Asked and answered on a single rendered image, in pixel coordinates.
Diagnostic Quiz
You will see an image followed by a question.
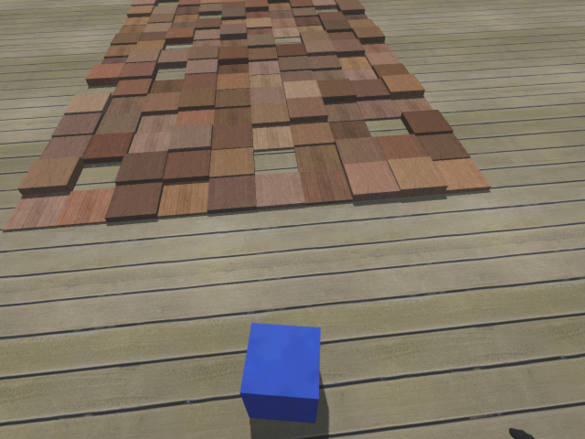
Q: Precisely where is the carton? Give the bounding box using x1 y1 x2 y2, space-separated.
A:
240 323 321 423

